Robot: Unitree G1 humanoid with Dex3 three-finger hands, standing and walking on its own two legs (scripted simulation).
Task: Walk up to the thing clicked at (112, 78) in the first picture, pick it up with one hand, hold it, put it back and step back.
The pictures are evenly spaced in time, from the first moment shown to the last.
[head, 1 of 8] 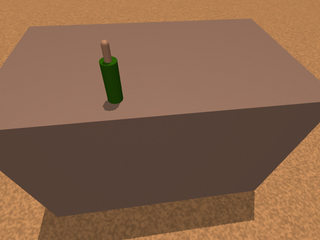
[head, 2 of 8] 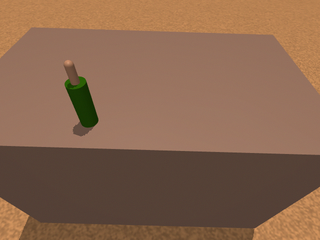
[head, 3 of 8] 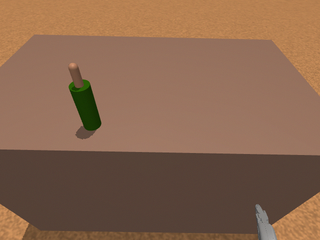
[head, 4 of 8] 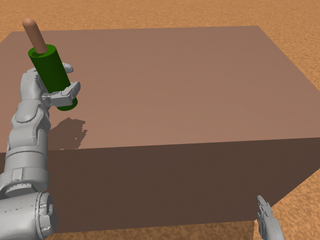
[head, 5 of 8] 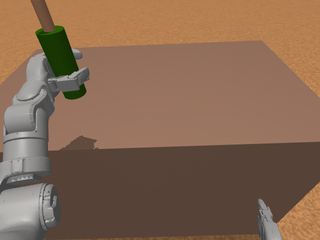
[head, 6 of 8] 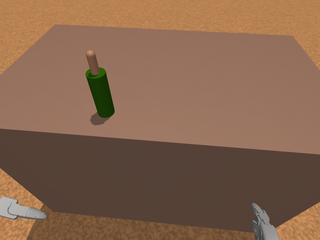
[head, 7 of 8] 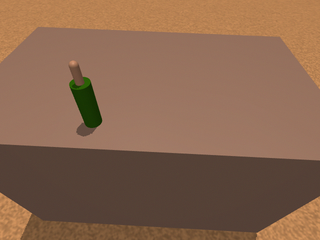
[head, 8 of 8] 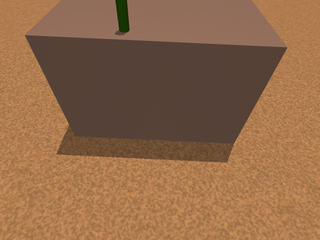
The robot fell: no
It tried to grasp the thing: yes
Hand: left
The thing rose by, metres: 0.27
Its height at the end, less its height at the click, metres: +0.00
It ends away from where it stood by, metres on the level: 0.00
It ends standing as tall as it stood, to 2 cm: yes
